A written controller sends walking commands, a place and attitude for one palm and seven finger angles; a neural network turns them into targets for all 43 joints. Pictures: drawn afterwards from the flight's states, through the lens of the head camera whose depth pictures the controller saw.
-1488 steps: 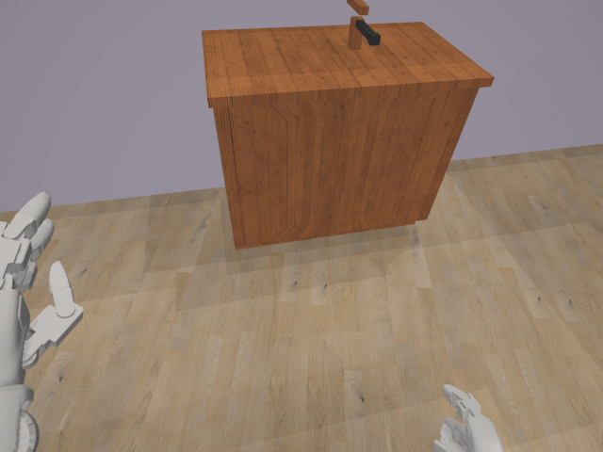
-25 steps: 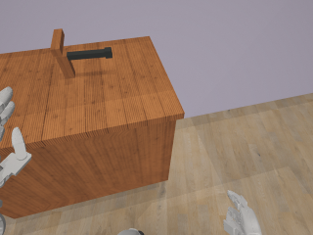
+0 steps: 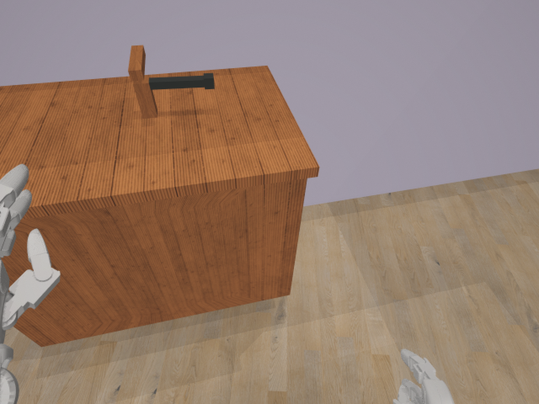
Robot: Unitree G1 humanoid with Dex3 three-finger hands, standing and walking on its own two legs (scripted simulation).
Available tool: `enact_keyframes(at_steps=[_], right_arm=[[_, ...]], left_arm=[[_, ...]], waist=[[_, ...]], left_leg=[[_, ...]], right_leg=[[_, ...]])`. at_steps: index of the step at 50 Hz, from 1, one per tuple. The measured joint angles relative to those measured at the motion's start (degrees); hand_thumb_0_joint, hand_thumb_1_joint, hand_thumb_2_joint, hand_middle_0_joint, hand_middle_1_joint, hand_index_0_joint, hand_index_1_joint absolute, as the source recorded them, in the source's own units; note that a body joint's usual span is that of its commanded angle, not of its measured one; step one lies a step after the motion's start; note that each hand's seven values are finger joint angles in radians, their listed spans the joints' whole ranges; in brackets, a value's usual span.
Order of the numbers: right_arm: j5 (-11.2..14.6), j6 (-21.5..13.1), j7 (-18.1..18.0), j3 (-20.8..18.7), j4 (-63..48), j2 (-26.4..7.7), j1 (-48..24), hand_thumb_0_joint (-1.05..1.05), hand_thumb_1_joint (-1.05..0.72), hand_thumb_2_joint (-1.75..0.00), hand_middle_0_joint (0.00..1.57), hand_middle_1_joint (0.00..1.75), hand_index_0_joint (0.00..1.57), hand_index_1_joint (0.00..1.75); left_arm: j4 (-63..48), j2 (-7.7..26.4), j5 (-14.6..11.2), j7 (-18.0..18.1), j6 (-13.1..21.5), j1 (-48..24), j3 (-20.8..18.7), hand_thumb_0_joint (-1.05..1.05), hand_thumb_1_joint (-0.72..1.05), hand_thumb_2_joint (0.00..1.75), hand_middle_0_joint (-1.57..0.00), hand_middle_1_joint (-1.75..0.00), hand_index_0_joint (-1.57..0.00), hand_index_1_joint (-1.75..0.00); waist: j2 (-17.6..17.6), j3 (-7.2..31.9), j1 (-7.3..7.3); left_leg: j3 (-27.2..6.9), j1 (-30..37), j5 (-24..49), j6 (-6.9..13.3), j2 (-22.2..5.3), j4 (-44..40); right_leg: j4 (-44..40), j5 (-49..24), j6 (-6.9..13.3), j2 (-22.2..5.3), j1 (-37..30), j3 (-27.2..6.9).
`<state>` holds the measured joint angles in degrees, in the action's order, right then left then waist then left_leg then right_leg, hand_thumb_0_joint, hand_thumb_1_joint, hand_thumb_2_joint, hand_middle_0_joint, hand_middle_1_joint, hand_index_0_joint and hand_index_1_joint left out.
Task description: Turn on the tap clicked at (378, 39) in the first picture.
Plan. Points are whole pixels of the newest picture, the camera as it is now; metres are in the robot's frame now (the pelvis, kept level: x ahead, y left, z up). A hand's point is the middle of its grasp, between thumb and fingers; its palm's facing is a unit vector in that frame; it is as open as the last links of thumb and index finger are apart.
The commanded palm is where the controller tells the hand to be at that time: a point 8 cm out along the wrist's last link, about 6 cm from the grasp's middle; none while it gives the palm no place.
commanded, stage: stop stepping back and stand still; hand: left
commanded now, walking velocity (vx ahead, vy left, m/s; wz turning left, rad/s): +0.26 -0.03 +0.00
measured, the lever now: (209, 81) +0.81 +0.21 +0.09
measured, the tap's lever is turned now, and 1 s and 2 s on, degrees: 85 85 85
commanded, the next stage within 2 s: stand and check the lever's angle in 1.24 s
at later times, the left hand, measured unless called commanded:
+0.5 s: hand (84, 301) +0.18 +0.21 +0.17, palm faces +0.38 -0.83 -0.42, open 7.4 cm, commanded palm +0.12 +0.25 +0.19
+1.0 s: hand (76, 286) +0.20 +0.22 +0.16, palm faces +0.38 -0.85 -0.37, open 7.5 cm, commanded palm +0.15 +0.26 +0.19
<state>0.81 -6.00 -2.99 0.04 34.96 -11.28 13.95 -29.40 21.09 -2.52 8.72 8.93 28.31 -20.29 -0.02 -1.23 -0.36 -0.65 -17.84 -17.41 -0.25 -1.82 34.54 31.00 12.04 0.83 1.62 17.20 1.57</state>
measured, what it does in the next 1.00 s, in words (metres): steps on the spot: left foot, then right foot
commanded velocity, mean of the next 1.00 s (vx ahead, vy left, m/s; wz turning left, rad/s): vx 0.05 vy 0.03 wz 0.00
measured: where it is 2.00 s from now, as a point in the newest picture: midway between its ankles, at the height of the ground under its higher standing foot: outside the picture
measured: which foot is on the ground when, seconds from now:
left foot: down 0.00-0.00, up 0.02-0.16, down 0.18-0.44, up 0.46-0.70, down 0.72-1.00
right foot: down 0.00-0.18, up 0.20-0.42, down 0.44-1.00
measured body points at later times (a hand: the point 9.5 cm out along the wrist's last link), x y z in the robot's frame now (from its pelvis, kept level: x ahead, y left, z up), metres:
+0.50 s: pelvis -0.04 -0.03 +0.00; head -0.04 -0.05 +0.45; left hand +0.16 +0.25 +0.19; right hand +0.08 -0.26 -0.12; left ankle -0.03 +0.11 -0.70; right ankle -0.01 -0.11 -0.73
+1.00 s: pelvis -0.01 -0.01 +0.01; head +0.00 -0.02 +0.46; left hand +0.17 +0.27 +0.18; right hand +0.17 -0.25 -0.07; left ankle +0.01 +0.10 -0.73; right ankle -0.01 -0.11 -0.73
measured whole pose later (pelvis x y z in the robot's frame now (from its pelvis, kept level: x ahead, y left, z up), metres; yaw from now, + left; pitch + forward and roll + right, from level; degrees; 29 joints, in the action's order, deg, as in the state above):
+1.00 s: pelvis -0.01 -0.01 +0.01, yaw -1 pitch -2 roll -1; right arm 1.3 -4.8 -3.5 -0.4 34.2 -12.3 9.2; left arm -26.2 19.4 -3.8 8.5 8.1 27.4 -17.3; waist 1.7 -2.8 -1.6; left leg 1.3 -13.2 -13.0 0.4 -0.9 28.0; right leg 26.4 14.1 1.5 0.7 10.6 4.2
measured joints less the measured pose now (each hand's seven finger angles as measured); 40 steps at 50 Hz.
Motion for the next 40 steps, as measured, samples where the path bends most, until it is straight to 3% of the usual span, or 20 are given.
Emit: enact_keyframes(at_steps=[2, 5, 7, 9, 11, 13, 15, 17, 21, 22, 25, 28, 33, 36, 38, 40], right_arm=[[-0.3, 1.0, 0.0, 0.1, 1.5, -0.2, 0.0, 0.01, -0.90, -0.90, 0.21, 0.30, 0.20, 0.30], [-0.3, 2.2, 0.0, 0.4, 4.1, 0.0, -0.7, 0.01, -0.90, -0.90, 0.21, 0.30, 0.20, 0.30], [-0.4, 2.6, -0.2, 1.0, 4.3, 0.1, -0.7, 0.01, -0.90, -0.90, 0.21, 0.30, 0.20, 0.30], [-0.5, 2.2, -0.8, 1.2, 2.6, -0.7, -0.5, 0.01, -0.90, -0.90, 0.21, 0.30, 0.20, 0.30], [-0.6, 1.5, -1.2, 0.7, 1.7, -0.3, -1.3, 0.01, -0.90, -0.90, 0.21, 0.30, 0.20, 0.30], [-0.6, 0.9, -0.5, 0.4, 1.6, 1.1, -0.8, 0.01, -0.90, -0.90, 0.21, 0.30, 0.20, 0.30], [-0.1, 0.3, 0.4, 0.4, 1.8, 1.7, 0.9, 0.01, -0.90, -0.90, 0.20, 0.30, 0.20, 0.30], [0.2, 0.0, 0.8, 0.7, 2.4, 1.7, 2.4, 0.01, -0.90, -0.90, 0.20, 0.30, 0.20, 0.30], [0.0, 0.5, 0.3, 1.4, 2.5, 1.2, 3.6, 0.01, -0.90, -0.90, 0.21, 0.30, 0.20, 0.30], [-0.1, 0.7, 0.2, 1.3, 2.2, 1.0, 3.5, 0.01, -0.90, -0.90, 0.21, 0.30, 0.20, 0.30], [0.1, 1.5, 0.2, 0.2, 4.2, -0.3, 1.4, 0.01, -0.90, -0.90, 0.21, 0.30, 0.20, 0.30], [0.2, 1.4, 0.5, -0.5, 5.2, -1.0, 0.1, 0.01, -0.90, -0.90, 0.21, 0.30, 0.20, 0.30], [-0.1, 0.5, -0.3, -1.2, 2.5, -1.7, -1.4, 0.01, -0.91, -0.90, 0.20, 0.30, 0.20, 0.30], [0.0, -0.1, -0.5, -2.2, 0.6, -3.4, -2.1, 0.01, -0.91, -0.90, 0.20, 0.30, 0.20, 0.30], [0.4, 0.1, -0.7, -3.1, 0.5, -3.9, -3.2, 0.01, -0.91, -0.90, 0.20, 0.30, 0.20, 0.30], [0.8, 0.5, -0.6, -3.2, 0.3, -4.1, -4.0, 0.01, -0.91, -0.90, 0.20, 0.30, 0.20, 0.30]], left_arm=[[1.3, -1.2, 0.3, -0.2, -0.7, -1.6, 1.3, 0.01, 0.89, 0.90, -0.21, -0.30, -0.21, -0.30], [2.7, -2.6, 0.1, -0.3, -1.7, -3.3, 2.9, 0.01, 0.89, 0.90, -0.21, -0.30, -0.20, -0.30], [3.2, -2.7, 0.0, -0.2, -2.3, -3.6, 3.5, 0.01, 0.89, 0.90, -0.21, -0.30, -0.20, -0.30], [2.4, -2.3, -0.2, 0.2, -2.6, -3.4, 3.6, 0.01, 0.89, 0.90, -0.21, -0.30, -0.20, -0.30], [1.8, -0.9, 0.1, 0.6, -2.6, -4.0, 2.6, 0.01, 0.89, 0.90, -0.21, -0.30, -0.20, -0.30], [1.4, 1.3, 0.8, 0.2, -2.5, -3.5, 1.0, 0.02, 0.89, 0.90, -0.21, -0.30, -0.21, -0.30], [1.3, 2.2, 0.5, 0.0, -1.9, -2.2, -0.1, 0.02, 0.89, 0.90, -0.21, -0.30, -0.21, -0.30], [1.8, 1.6, 0.3, -0.2, -1.1, -1.9, -0.1, 0.02, 0.89, 0.90, -0.21, -0.30, -0.21, -0.30], [3.0, 1.3, -0.2, 0.0, -0.7, -0.9, -0.5, 0.01, 0.89, 0.90, -0.21, -0.30, -0.20, -0.30], [3.3, 1.4, -0.1, -0.1, -0.7, -1.0, -0.6, 0.01, 0.89, 0.90, -0.21, -0.30, -0.20, -0.30], [5.3, -1.2, -0.1, -1.0, -1.0, -2.8, 1.7, 0.01, 0.89, 0.90, -0.21, -0.30, -0.20, -0.30], [5.5, -3.0, -0.4, -1.6, -0.5, -1.8, 3.2, 0.01, 0.89, 0.90, -0.21, -0.30, -0.21, -0.30], [1.6, -1.1, -0.5, -0.8, 1.3, 1.1, 2.3, 0.02, 0.88, 0.89, -0.21, -0.30, -0.21, -0.30], [-0.8, -0.1, -1.0, -0.1, 2.1, 1.1, 1.8, 0.02, 0.88, 0.89, -0.22, -0.30, -0.21, -0.30], [-0.9, 0.2, -1.1, 0.1, 2.3, 0.1, 1.5, 0.01, 0.88, 0.89, -0.22, -0.30, -0.21, -0.30], [-0.2, 0.1, -1.3, 0.0, 2.2, -0.2, 1.3, 0.01, 0.88, 0.89, -0.21, -0.30, -0.21, -0.30]], waist=[[0.6, 0.7, -0.23], [-1.3, 1.7, -0.63], [-2.3, 2.7, -0.02], [-1.1, 3.4, 0.79], [-1.0, 1.9, 1.77], [-2.5, 1.3, 1.33], [-2.3, 2.7, 2.07], [-0.9, 3.7, 2.44], [1.5, 3.4, 1.69], [2.0, 2.9, 1.35], [4.3, 0.1, 0.89], [2.7, -1.0, 0.34], [-0.3, -2.3, 0.92], [1.0, -2.3, 0.82], [1.4, -2.6, 0.60], [1.6, -2.3, 0.02]], left_leg=[[-0.5, -2.5, -7.5, 0.7, 0.3, 6.5], [1.4, -5.1, -8.5, 1.1, 1.8, 18.4], [2.7, -2.6, -8.5, 1.6, 1.5, 15.1], [1.5, 2.1, -11.4, 2.3, 0.6, 4.2], [1.2, 1.8, -4.3, 2.1, 0.5, 2.1], [2.8, 2.8, -1.1, 1.1, 0.8, 1.4], [2.6, 3.5, -0.2, 0.9, 0.7, -0.6], [1.6, 4.1, 0.8, 0.8, 0.1, -3.0], [0.9, 3.5, 0.7, -0.3, -1.3, -2.8], [0.8, 2.2, -1.0, -0.1, -1.6, -0.3], [-1.3, -3.6, -5.8, 0.8, -1.0, 15.1], [0.2, -6.5, -3.7, 0.4, 1.1, 21.4], [2.6, -1.6, 0.9, 1.0, 1.2, 4.8], [1.2, 3.1, 5.0, 1.9, 0.4, -5.4], [0.7, 3.5, 5.4, -0.1, 0.4, -5.7], [1.1, 3.6, 4.8, -0.6, 0.5, -5.4]], right_leg=[[0.4, -0.3, 1.6, 0.2, 0.6, 0.5], [0.8, -1.0, 2.5, -0.9, 1.8, -0.6], [1.5, 0.4, 2.4, -1.8, 3.0, -0.1], [4.7, 5.6, 2.2, -1.3, 5.7, 1.2], [14.6, 11.7, 1.1, -0.6, 9.6, -0.1], [26.6, 11.7, 0.0, -0.1, 12.3, -1.9], [32.3, 10.9, -0.6, 0.1, 12.7, -1.0], [27.6, 9.6, -0.6, -0.5, 10.2, 0.5], [4.9, 9.6, -0.2, -0.9, 0.3, 2.1], [0.8, 5.6, 0.6, -0.7, -1.3, 2.4], [0.6, 2.0, 2.7, 0.6, -2.0, 4.2], [-1.7, 1.8, 3.1, -0.1, -3.5, 3.4], [-3.6, 1.2, 3.1, -1.1, -4.9, 2.8], [-2.1, 2.5, 2.7, -0.3, -4.6, 3.6], [-1.1, 3.3, 2.4, -0.4, -4.6, 3.8], [-1.7, 3.2, 2.1, -0.5, -5.0, 3.4]])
